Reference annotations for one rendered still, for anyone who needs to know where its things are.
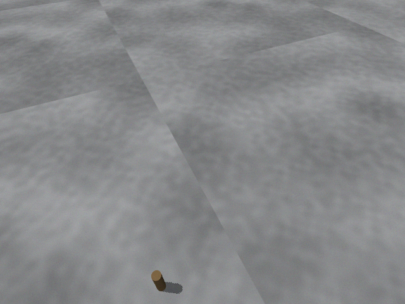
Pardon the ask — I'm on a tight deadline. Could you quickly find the can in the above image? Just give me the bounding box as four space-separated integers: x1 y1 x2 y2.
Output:
151 270 166 291

